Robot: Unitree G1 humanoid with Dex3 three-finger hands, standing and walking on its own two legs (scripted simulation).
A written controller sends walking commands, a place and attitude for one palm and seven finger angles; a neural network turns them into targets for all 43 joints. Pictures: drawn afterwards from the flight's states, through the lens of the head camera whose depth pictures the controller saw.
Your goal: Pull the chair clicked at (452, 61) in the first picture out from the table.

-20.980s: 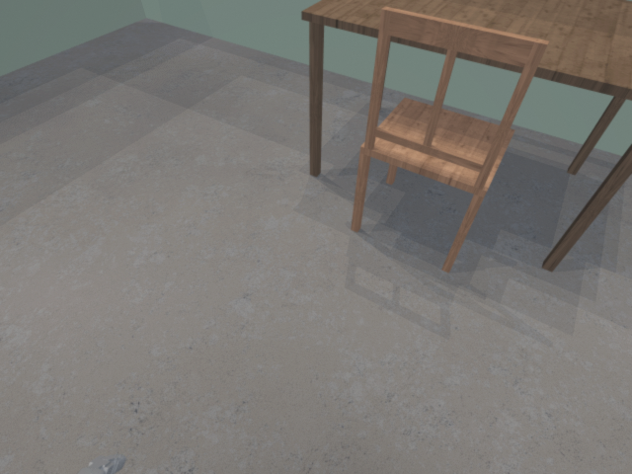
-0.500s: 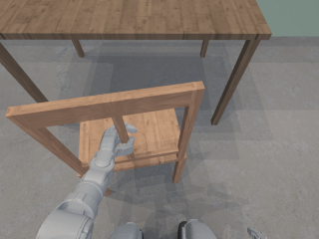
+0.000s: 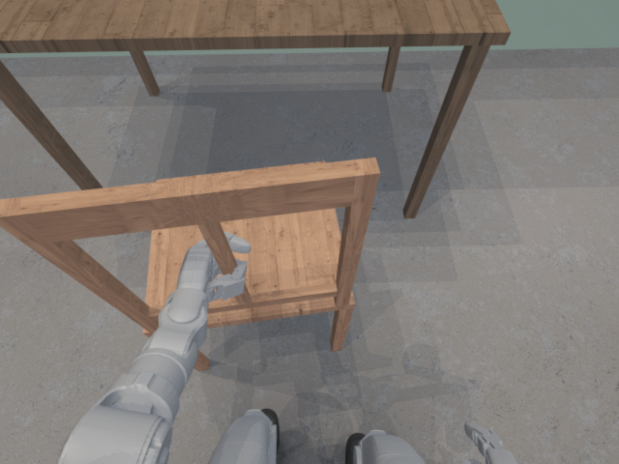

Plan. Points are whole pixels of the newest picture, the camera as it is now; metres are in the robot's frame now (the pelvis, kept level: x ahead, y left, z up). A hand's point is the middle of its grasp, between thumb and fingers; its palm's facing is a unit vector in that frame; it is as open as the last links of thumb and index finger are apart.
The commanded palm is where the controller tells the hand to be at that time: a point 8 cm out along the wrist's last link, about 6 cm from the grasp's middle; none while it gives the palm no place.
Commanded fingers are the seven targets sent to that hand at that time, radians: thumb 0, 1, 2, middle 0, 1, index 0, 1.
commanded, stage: step backward, pulling the chair out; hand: left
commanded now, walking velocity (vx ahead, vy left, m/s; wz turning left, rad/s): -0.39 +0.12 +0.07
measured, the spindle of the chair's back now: (228, 266) +0.39 +0.15 -0.08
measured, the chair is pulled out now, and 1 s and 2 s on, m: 0.29 0.52 0.68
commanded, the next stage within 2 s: stop walking, hand still on the chair in 1.04 s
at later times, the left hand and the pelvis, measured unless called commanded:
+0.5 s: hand (229, 339) +0.27 +0.13 -0.06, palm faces -0.02 -0.98 -0.20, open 5.4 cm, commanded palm +0.25 +0.18 -0.06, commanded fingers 0.00 0.90 0.90 -0.50 -1.45 -0.50 -1.45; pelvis -0.10 -0.01 +0.00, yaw +0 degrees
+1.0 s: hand (221, 454) +0.13 +0.12 -0.06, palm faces +0.03 -0.98 -0.20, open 5.5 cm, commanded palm +0.13 +0.17 -0.06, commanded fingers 0.00 0.90 0.90 -0.50 -1.45 -0.50 -1.45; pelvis -0.22 -0.03 +0.01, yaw +0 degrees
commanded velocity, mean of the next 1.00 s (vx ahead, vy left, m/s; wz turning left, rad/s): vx -0.36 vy -0.02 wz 0.05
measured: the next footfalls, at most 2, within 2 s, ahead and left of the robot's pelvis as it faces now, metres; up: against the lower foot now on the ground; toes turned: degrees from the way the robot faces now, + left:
left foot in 0.22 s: +0.00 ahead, +0.15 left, +0.00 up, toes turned +1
right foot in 0.40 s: -0.01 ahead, -0.12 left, +0.00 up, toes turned -1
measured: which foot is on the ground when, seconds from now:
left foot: down 0.00-0.02, up 0.04-0.20, down 0.22-0.50, up 0.52-0.66, down 0.68-0.96, up 0.98-1.00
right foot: down 0.00-0.26, up 0.28-0.38, down 0.40-0.70, up 0.72-0.90, down 0.92-1.00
